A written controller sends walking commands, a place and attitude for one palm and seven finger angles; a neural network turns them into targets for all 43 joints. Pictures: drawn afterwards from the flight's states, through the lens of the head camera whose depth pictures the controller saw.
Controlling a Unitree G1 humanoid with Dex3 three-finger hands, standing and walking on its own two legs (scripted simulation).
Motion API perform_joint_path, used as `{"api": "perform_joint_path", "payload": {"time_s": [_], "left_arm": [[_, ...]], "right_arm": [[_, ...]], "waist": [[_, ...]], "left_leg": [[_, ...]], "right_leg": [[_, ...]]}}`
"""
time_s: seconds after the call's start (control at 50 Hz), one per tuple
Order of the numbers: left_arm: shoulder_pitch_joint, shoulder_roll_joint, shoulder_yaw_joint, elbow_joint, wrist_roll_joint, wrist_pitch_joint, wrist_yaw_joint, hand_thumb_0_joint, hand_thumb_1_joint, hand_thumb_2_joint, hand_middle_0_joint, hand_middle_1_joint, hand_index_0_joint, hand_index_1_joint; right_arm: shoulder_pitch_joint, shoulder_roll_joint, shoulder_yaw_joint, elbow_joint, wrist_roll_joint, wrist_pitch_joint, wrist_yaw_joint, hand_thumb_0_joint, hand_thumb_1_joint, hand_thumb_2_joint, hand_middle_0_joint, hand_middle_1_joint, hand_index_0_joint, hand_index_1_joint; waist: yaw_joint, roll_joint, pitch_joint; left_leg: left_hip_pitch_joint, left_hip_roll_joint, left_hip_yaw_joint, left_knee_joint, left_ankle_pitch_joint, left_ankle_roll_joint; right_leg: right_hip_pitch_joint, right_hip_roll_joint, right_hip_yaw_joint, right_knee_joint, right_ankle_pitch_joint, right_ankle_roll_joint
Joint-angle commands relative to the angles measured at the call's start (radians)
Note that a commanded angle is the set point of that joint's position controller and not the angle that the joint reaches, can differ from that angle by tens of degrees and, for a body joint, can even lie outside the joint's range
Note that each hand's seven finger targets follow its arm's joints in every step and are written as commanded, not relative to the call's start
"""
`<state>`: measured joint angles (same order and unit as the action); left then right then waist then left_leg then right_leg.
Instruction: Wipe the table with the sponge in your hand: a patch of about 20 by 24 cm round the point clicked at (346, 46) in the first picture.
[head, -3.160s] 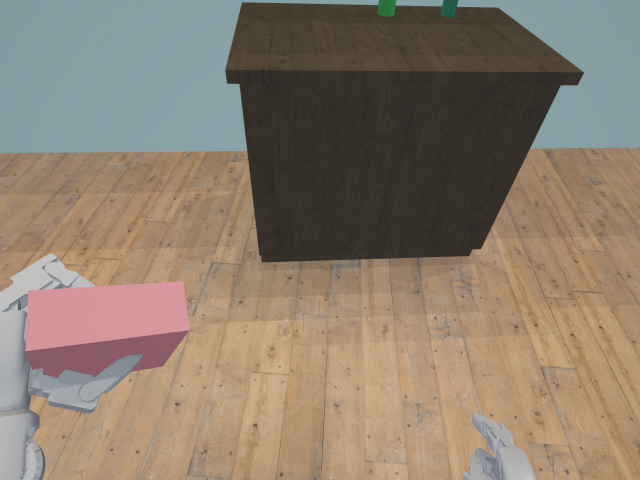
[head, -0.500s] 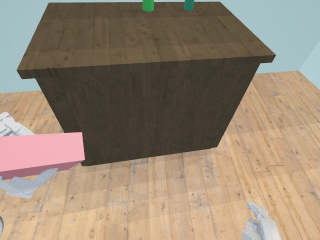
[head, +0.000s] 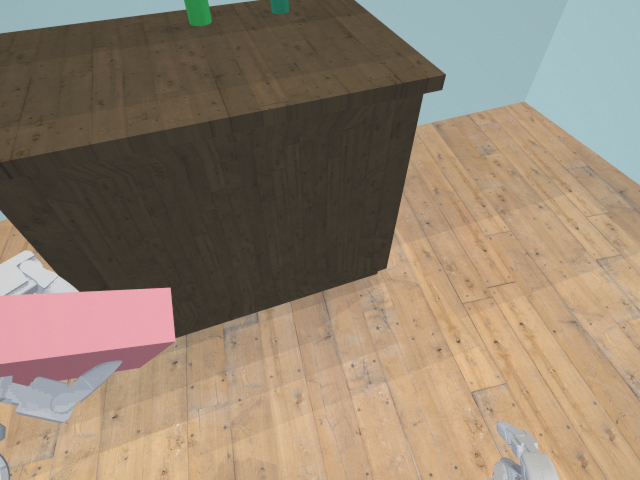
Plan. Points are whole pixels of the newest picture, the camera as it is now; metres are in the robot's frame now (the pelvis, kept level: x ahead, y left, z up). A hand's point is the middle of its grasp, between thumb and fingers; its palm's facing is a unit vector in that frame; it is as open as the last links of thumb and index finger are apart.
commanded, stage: take the last steps up to it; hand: left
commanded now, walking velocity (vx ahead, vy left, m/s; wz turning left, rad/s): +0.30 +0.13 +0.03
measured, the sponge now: (108, 337) +0.22 +0.20 +0.15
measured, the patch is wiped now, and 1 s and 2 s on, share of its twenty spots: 0.00 0.00 0.00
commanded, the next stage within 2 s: none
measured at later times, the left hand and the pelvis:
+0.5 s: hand (61, 324) +0.23 +0.24 +0.16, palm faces +0.42 -0.78 -0.46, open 8.9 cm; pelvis +0.01 +0.00 -0.01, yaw +1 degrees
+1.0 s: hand (54, 223) +0.34 +0.29 +0.18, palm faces +0.38 -0.83 -0.41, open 8.9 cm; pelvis +0.11 +0.06 +0.00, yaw -2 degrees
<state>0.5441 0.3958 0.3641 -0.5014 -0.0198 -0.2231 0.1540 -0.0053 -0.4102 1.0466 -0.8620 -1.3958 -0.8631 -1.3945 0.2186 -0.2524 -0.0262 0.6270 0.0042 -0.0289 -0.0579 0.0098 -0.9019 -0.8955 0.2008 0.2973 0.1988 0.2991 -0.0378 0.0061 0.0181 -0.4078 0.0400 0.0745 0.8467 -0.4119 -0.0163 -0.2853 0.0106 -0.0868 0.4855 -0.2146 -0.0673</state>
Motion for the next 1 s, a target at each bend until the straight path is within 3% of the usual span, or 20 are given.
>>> {"api": "perform_joint_path", "payload": {"time_s": [0.0,0.08,0.1,0.14,0.16,0.22,0.38,0.4,0.44,0.46,0.52,0.58,0.66,0.74,0.76,0.78,0.8,0.84,0.9,0.98], "left_arm": [[-0.067,0.145,0.117,-0.183,-0.002,-0.051,0.032,0.000,0.100,1.300,-1.200,-1.600,-1.200,-1.600],[-0.174,0.128,0.069,-0.198,0.005,-0.055,0.036,0.000,0.100,1.300,-1.200,-1.600,-1.200,-1.600],[-0.209,0.120,0.061,-0.210,0.006,-0.063,0.036,0.000,0.100,1.300,-1.200,-1.600,-1.200,-1.600],[-0.259,0.133,0.066,-0.210,0.022,-0.081,0.037,0.000,0.100,1.300,-1.200,-1.600,-1.200,-1.600],[-0.250,0.147,0.073,-0.160,0.028,-0.078,0.030,0.000,0.100,1.300,-1.200,-1.600,-1.200,-1.600],[-0.229,0.115,0.053,-0.164,0.032,-0.067,0.014,0.000,0.100,1.300,-1.200,-1.600,-1.200,-1.600],[-0.214,0.114,0.062,-0.122,0.016,-0.040,0.015,0.000,0.100,1.300,-1.200,-1.600,-1.200,-1.600],[-0.211,0.126,0.074,-0.106,0.020,-0.041,0.017,0.000,0.100,1.300,-1.200,-1.600,-1.200,-1.600],[-0.229,0.181,0.118,-0.112,0.007,-0.035,0.023,0.000,0.100,1.300,-1.200,-1.600,-1.200,-1.600],[-0.249,0.175,0.121,-0.122,0.000,-0.047,0.019,0.000,0.100,1.300,-1.200,-1.600,-1.200,-1.600],[-0.166,0.174,0.145,-0.154,0.000,-0.075,0.008,0.000,0.100,1.300,-1.200,-1.600,-1.200,-1.600],[-0.105,0.159,0.147,-0.169,0.003,-0.092,0.013,0.000,0.100,1.300,-1.200,-1.600,-1.200,-1.600],[-0.073,0.146,0.142,-0.194,0.000,-0.081,0.032,0.000,0.100,1.300,-1.200,-1.600,-1.200,-1.600],[-0.134,0.131,0.114,-0.225,0.006,-0.077,0.044,0.000,0.100,1.300,-1.200,-1.600,-1.200,-1.600],[-0.157,0.130,0.107,-0.244,0.008,-0.082,0.044,0.000,0.100,1.300,-1.200,-1.600,-1.200,-1.600],[-0.178,0.127,0.108,-0.261,0.006,-0.088,0.043,0.000,0.100,1.300,-1.200,-1.600,-1.200,-1.600],[-0.184,0.121,0.102,-0.279,0.005,-0.095,0.042,0.000,0.100,1.300,-1.200,-1.600,-1.200,-1.600],[-0.194,0.172,0.121,-0.262,0.013,-0.105,0.032,0.000,0.100,1.300,-1.200,-1.600,-1.200,-1.600],[-0.111,0.139,0.117,-0.309,0.001,-0.096,0.023,0.000,0.100,1.300,-1.200,-1.600,-1.200,-1.600],[-0.049,0.124,0.124,-0.276,-0.008,-0.081,0.015,0.000,0.100,1.300,-1.200,-1.600,-1.200,-1.600]], "right_arm": [[-0.093,-0.063,-0.023,-0.169,-0.006,-0.062,-0.010,0.000,-0.900,-0.900,0.200,0.300,0.200,0.300],[-0.060,-0.066,-0.024,-0.170,-0.008,-0.073,-0.024,0.000,-0.900,-0.900,0.200,0.300,0.200,0.300],[-0.055,-0.080,-0.027,-0.176,-0.010,-0.077,-0.031,0.000,-0.900,-0.900,0.200,0.300,0.200,0.300],[-0.055,-0.079,-0.018,-0.167,-0.006,-0.090,-0.032,0.000,-0.900,-0.900,0.200,0.300,0.200,0.300],[-0.070,-0.062,-0.018,-0.163,-0.001,-0.104,-0.026,0.000,-0.900,-0.900,0.200,0.300,0.200,0.300],[-0.074,-0.073,-0.032,-0.146,0.002,-0.121,-0.015,0.000,-0.900,-0.900,0.200,0.300,0.200,0.300],[-0.086,-0.068,-0.011,-0.124,-0.011,-0.119,-0.020,0.000,-0.900,-0.900,0.200,0.300,0.200,0.300],[-0.087,-0.059,-0.013,-0.121,-0.011,-0.111,-0.021,0.000,-0.900,-0.900,0.200,0.300,0.200,0.300],[-0.129,-0.040,-0.012,-0.151,-0.001,-0.102,-0.008,0.000,-0.900,-0.900,0.200,0.300,0.200,0.300],[-0.116,-0.062,-0.027,-0.132,-0.007,-0.105,0.001,0.000,-0.900,-0.900,0.200,0.300,0.200,0.300],[-0.121,-0.041,-0.010,-0.111,-0.002,-0.073,0.007,0.000,-0.900,-0.900,0.200,0.300,0.200,0.300],[-0.114,-0.039,-0.013,-0.122,-0.007,-0.067,0.004,0.000,-0.900,-0.900,0.200,0.300,0.200,0.300],[-0.110,-0.032,-0.025,-0.157,-0.007,-0.082,-0.002,0.000,-0.900,-0.900,0.200,0.300,0.200,0.300],[-0.073,-0.045,-0.041,-0.163,-0.006,-0.093,-0.016,0.000,-0.900,-0.900,0.200,0.300,0.200,0.300],[-0.062,-0.063,-0.051,-0.165,-0.004,-0.097,-0.022,0.000,-0.900,-0.900,0.200,0.300,0.200,0.300],[-0.050,-0.089,-0.062,-0.169,0.001,-0.100,-0.025,0.000,-0.900,-0.900,0.200,0.300,0.200,0.300],[-0.053,-0.102,-0.067,-0.177,0.007,-0.099,-0.018,0.000,-0.900,-0.900,0.200,0.300,0.200,0.300],[-0.078,-0.063,-0.044,-0.159,-0.005,-0.118,-0.014,0.000,-0.900,-0.900,0.200,0.300,0.200,0.300],[-0.066,-0.064,-0.048,-0.135,0.009,-0.133,-0.001,0.000,-0.900,-0.900,0.200,0.300,0.200,0.300],[-0.072,-0.057,-0.030,-0.137,-0.001,-0.136,0.001,0.000,-0.900,-0.900,0.200,0.300,0.200,0.300]], "waist": [[0.046,-0.110,-0.107],[0.023,-0.021,-0.076],[0.017,0.075,-0.056],[0.021,0.350,-0.006],[0.016,0.262,0.031],[0.034,0.186,0.034],[0.041,0.134,-0.060],[0.044,0.042,-0.077],[0.063,-0.328,-0.067],[0.049,-0.248,-0.065],[0.040,-0.104,-0.056],[0.035,-0.134,-0.070],[0.065,-0.174,-0.086],[0.042,-0.123,-0.096],[0.030,-0.039,-0.106],[0.015,0.124,-0.128],[0.020,0.314,-0.152],[0.022,0.299,-0.110],[0.032,0.211,-0.106],[0.034,0.211,-0.117]], "left_leg": [[-0.012,0.019,-0.003,-0.164,-0.017,0.022],[0.249,0.003,0.025,-0.418,0.028,0.046],[0.278,0.062,-0.058,-0.506,-0.051,0.083],[0.290,0.333,-0.457,-0.686,-0.202,0.215],[0.180,0.356,-0.493,-0.708,-0.275,0.252],[0.155,0.267,-0.271,-0.656,-0.171,0.221],[0.072,0.192,-0.095,-0.454,-0.035,0.130],[0.001,0.151,-0.051,-0.314,-0.043,0.105],[-0.327,-0.013,0.015,0.206,-0.144,0.025],[-0.317,0.029,-0.095,0.309,-0.063,0.010],[-0.287,0.071,-0.095,0.315,0.046,-0.012],[-0.177,0.075,-0.030,0.087,0.101,-0.007],[-0.031,0.025,0.076,-0.162,0.122,0.012],[0.177,-0.002,0.118,-0.371,0.199,0.019],[0.259,0.013,0.096,-0.419,0.203,0.031],[0.367,0.111,-0.054,-0.468,0.213,0.084],[0.490,0.293,-0.321,-0.493,0.399,0.171],[0.365,0.388,-0.480,-0.570,0.256,0.278],[0.363,0.303,-0.258,-0.535,0.342,0.240],[0.255,0.265,-0.120,-0.558,0.356,0.194]], "right_leg": [[0.107,-0.333,0.361,-0.258,-0.225,-0.116],[-0.056,-0.239,0.274,-0.169,-0.376,-0.045],[-0.111,-0.171,0.230,-0.066,-0.392,-0.013],[-0.306,-0.014,0.008,0.394,-0.360,0.060],[-0.290,-0.045,0.058,0.532,-0.307,0.062],[-0.280,-0.077,0.023,0.548,-0.201,0.081],[0.138,-0.027,-0.087,0.003,-0.133,0.088],[0.226,-0.079,0.003,-0.073,-0.139,0.058],[0.328,-0.455,0.653,-0.271,-0.234,-0.137],[0.262,-0.471,0.656,-0.293,-0.293,-0.154],[0.208,-0.389,0.348,-0.236,-0.043,-0.120],[0.173,-0.337,0.177,-0.202,0.148,-0.086],[0.176,-0.312,0.161,-0.172,0.139,-0.074],[0.122,-0.257,0.113,-0.068,0.006,-0.028],[0.083,-0.228,0.089,0.036,0.011,-0.004],[-0.032,-0.156,0.037,0.233,-0.015,0.034],[-0.227,-0.054,-0.045,0.470,-0.311,0.082],[-0.325,-0.091,0.069,0.722,-0.391,0.072],[-0.374,-0.118,0.036,0.664,-0.265,0.091],[-0.202,-0.094,-0.036,0.413,-0.179,0.099]]}}
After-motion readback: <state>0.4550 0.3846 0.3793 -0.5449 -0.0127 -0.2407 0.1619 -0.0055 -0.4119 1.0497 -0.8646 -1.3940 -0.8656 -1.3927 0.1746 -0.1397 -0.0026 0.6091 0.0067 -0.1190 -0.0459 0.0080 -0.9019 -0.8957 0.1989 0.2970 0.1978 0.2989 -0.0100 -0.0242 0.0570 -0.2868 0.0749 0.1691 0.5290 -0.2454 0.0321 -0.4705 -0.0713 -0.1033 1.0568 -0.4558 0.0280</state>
